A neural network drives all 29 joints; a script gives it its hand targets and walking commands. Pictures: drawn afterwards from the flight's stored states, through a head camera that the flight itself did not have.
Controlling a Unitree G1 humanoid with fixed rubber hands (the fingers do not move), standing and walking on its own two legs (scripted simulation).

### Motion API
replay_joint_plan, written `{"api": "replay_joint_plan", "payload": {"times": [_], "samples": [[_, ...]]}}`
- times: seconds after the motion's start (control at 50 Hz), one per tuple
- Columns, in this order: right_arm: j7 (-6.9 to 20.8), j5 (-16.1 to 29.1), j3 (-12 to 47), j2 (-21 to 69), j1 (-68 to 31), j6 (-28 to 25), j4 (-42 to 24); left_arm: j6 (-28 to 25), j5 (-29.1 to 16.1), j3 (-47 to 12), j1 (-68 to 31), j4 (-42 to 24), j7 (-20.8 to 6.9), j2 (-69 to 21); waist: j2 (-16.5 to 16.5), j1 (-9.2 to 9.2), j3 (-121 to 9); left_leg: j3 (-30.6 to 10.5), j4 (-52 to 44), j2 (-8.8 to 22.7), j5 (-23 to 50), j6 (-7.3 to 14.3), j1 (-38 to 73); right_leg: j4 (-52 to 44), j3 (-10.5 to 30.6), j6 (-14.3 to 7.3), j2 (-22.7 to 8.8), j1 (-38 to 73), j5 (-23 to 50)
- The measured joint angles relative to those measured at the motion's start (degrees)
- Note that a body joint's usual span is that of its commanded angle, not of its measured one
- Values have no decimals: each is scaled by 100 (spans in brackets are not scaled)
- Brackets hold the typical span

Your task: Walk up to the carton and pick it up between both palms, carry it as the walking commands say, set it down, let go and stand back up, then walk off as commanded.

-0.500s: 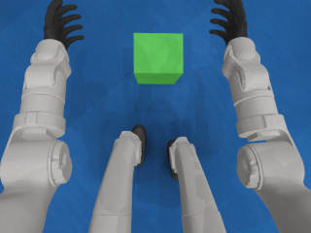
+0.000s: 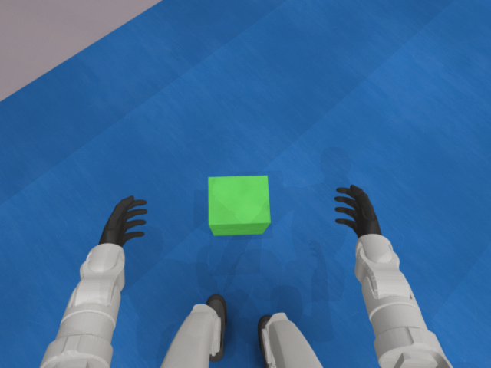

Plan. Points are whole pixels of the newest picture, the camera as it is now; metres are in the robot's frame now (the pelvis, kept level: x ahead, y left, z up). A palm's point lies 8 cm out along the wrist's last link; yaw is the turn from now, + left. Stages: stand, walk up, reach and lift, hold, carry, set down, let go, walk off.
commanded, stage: let go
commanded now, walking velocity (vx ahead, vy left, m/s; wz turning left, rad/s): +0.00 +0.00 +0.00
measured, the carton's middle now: (238, 208) +0.47 +0.01 -0.59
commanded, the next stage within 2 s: stand in 0.92 s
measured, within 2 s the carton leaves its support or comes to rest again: neither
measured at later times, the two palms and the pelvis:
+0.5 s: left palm (88, 348) +0.17 +0.21 -0.02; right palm (462, 337) +0.18 -0.27 -0.02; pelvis +0.01 -0.03 +0.05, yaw -1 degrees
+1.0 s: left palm (42, 365) +0.16 +0.25 -0.02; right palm (455, 347) +0.17 -0.26 -0.01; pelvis +0.01 +0.00 +0.05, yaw -1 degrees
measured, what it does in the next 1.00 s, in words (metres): stands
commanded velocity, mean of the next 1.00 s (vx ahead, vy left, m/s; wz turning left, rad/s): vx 0.00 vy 0.00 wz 0.00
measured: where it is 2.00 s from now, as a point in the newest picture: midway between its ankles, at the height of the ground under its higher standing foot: (243, 349)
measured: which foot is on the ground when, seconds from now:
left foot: down 0.00-1.00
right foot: down 0.00-1.00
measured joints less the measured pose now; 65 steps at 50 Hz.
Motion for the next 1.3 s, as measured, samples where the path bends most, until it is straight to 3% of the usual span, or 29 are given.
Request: {"api": "replay_joint_plan", "payload": {"times": [0.08,0.26,0.48,0.68,0.9,1.04,1.3], "samples": [[218,74,11,-54,782,-131,-210,-114,-73,-182,673,-155,-52,-42,1,14,-25,0,-333,7,22,-55,710,-371,-28,-104,-29,712,7],[375,182,400,-229,2285,-322,-536,-372,-166,-372,2227,-451,-156,-42,2,68,12,-1,-1218,23,157,-187,2661,-1175,33,-273,-35,2589,147],[460,292,497,-469,3142,-52,-607,-197,-352,-626,3125,-594,-331,68,2,98,525,-38,-1881,33,344,-233,4438,-1789,37,-391,-39,4335,320],[585,308,512,-505,3244,219,-738,178,-352,-673,3158,-834,-388,148,0,26,1022,-39,-1887,-12,373,-233,4990,-1807,27,-390,-88,4901,333],[622,344,550,-512,3248,272,-764,514,-351,-686,3165,-894,-379,197,-26,157,1040,-40,-1885,-110,390,-180,5033,-1808,19,-288,-191,4962,327],[535,345,546,-847,3250,-236,40,138,-308,-704,3477,-899,-125,541,-10,142,349,-39,-1532,-93,-130,-178,4878,-1808,5,-244,-192,4966,126],[485,345,550,-1058,3250,-582,380,-259,-294,-707,3571,-884,-72,821,-11,135,55,-42,-1369,-87,-302,-92,4783,-1811,-11,-236,-191,4961,-88]]}}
